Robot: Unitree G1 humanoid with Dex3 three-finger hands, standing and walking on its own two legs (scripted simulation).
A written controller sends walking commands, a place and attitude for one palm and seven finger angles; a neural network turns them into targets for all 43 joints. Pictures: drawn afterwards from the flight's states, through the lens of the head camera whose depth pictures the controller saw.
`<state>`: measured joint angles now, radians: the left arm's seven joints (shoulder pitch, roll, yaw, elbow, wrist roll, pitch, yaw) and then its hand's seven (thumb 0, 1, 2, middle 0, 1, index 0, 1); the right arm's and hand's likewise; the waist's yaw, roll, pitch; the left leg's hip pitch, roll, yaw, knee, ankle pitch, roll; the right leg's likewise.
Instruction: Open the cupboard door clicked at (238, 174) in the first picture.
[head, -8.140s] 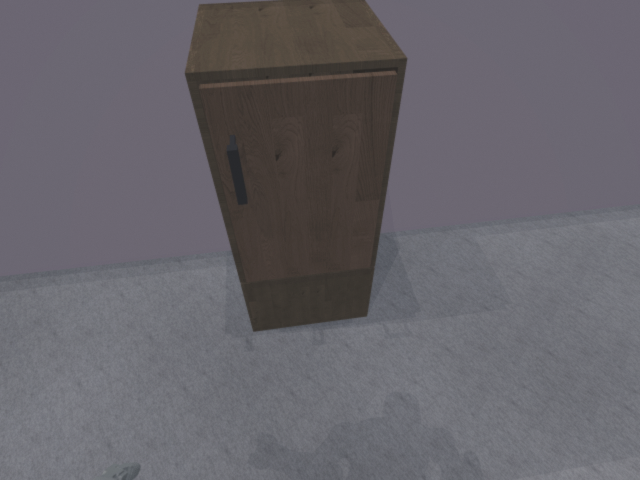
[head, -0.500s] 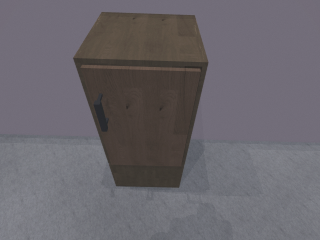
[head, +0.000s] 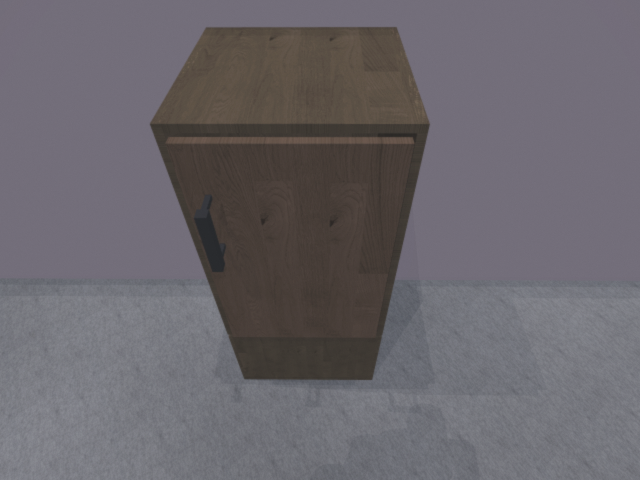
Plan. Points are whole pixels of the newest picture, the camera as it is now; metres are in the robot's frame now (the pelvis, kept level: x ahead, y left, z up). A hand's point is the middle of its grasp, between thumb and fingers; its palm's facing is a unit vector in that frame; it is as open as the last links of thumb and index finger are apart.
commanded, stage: look again from close up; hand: left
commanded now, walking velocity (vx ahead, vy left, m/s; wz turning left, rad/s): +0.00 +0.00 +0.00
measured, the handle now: (213, 234) +0.51 +0.22 -0.02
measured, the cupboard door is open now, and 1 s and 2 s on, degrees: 0 0 0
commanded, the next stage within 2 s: raise the hand with hooked fingers in 0.20 s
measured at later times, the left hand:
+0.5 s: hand (175, 427) +0.19 +0.19 -0.02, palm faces +0.25 -0.96 -0.17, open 7.5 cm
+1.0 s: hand (181, 461) +0.16 +0.18 -0.04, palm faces -0.05 -0.99 -0.09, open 10.3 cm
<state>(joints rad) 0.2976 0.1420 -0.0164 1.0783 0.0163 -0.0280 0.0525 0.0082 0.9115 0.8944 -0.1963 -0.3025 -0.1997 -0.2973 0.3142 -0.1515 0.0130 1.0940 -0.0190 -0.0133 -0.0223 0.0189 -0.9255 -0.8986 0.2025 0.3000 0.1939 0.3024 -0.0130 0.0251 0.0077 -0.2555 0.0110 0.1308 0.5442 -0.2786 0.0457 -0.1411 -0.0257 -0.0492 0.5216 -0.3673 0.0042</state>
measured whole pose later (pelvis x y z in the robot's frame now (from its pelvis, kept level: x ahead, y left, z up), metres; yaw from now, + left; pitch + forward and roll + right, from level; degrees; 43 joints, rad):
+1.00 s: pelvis -0.07 -0.06 -0.10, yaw +5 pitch +13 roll -3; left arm 0.17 0.34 0.24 0.21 -0.34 -0.40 -0.49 0.01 0.28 0.63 -0.24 -0.70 -0.24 -0.70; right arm 0.19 -0.22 0.05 0.60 0.04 -0.23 -0.09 0.02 -0.90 -0.90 0.21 0.30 0.20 0.30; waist 0.02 0.05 -0.12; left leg -1.00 0.07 -0.05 1.21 -0.43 -0.01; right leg -0.83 0.04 -0.16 1.20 -0.59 -0.08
